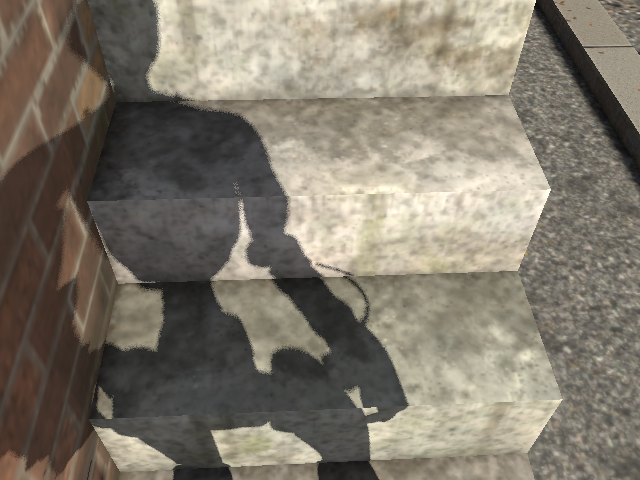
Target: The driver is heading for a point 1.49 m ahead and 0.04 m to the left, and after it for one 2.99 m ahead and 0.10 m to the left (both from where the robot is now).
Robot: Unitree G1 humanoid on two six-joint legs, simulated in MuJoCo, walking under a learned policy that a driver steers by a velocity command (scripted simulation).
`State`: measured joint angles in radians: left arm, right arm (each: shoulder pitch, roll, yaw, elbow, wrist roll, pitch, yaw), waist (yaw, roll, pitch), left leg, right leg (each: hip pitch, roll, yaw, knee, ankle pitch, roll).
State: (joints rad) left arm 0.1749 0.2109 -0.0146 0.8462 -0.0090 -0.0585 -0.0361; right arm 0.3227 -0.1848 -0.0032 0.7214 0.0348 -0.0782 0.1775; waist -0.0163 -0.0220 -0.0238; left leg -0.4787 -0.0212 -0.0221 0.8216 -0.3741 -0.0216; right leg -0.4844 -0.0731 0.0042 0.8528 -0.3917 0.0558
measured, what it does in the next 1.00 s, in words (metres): shifts its weight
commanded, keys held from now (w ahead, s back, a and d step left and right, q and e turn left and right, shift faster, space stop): shift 1.00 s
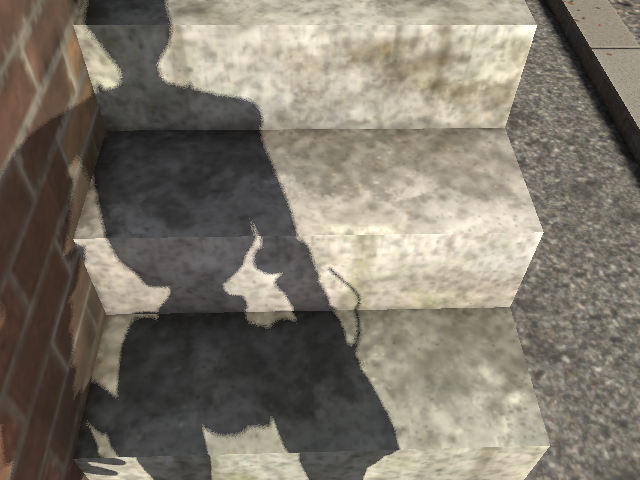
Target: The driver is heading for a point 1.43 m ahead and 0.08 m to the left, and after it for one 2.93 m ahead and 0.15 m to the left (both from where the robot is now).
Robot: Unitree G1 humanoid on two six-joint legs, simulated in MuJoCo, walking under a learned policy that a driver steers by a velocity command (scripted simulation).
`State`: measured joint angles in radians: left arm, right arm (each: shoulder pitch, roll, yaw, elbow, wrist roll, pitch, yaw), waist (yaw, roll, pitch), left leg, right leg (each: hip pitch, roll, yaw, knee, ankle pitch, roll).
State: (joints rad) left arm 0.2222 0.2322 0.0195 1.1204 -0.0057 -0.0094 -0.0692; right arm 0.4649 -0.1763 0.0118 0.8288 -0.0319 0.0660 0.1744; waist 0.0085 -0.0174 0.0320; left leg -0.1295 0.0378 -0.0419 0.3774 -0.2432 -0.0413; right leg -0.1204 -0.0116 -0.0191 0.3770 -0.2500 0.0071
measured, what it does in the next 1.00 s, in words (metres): climbs: left foot 0.19 m higher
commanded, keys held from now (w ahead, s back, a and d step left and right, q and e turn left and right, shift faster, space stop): shift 0.14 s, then w+shift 0.86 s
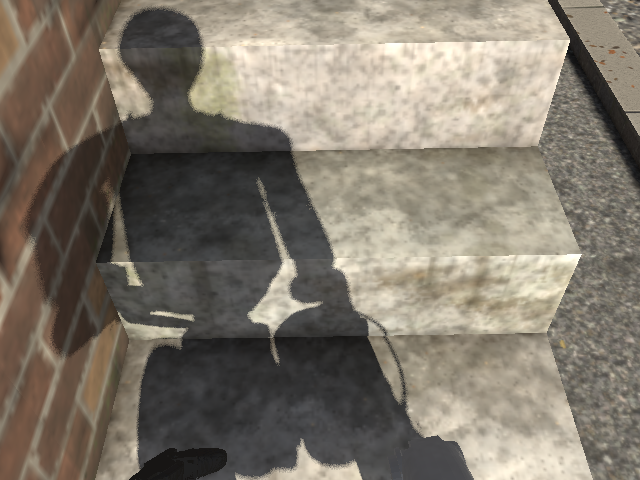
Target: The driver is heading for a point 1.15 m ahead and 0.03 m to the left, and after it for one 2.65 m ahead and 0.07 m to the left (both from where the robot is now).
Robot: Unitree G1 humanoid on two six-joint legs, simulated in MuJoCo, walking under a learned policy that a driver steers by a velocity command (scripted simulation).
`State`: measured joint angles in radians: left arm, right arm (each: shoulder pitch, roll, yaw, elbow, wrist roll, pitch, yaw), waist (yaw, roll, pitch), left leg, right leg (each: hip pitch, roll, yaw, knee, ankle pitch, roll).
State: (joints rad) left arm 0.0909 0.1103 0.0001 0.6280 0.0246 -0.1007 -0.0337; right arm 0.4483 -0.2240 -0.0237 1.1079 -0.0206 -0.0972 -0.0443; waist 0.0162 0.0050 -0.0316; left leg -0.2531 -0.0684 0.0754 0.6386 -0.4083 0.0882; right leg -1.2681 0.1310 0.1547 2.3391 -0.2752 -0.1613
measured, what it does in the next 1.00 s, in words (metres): climbs: right foot 0.20 m higher, then left foot 0.20 m higher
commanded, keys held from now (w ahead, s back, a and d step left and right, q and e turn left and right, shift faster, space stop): w+shift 1.00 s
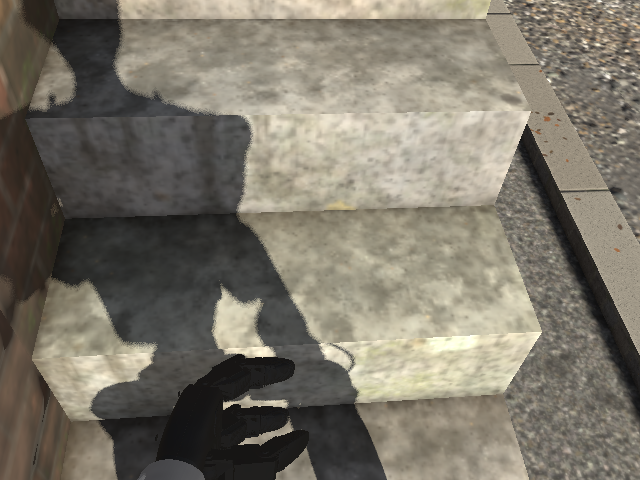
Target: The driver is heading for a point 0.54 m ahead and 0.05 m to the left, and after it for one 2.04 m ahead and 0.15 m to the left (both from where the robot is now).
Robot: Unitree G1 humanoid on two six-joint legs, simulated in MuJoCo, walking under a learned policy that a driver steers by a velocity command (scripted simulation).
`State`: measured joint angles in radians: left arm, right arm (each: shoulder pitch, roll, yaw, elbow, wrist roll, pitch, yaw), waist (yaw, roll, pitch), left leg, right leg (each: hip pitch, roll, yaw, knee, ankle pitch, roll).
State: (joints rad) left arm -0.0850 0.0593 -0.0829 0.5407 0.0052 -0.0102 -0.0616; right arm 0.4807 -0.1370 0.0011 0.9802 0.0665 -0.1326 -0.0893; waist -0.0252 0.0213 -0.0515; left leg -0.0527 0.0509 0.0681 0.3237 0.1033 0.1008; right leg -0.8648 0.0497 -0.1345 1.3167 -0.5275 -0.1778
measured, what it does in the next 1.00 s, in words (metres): climbs: left foot 0.20 m higher, then right foot 0.19 m higher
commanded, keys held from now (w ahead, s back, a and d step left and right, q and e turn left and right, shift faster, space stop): w+shift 1.00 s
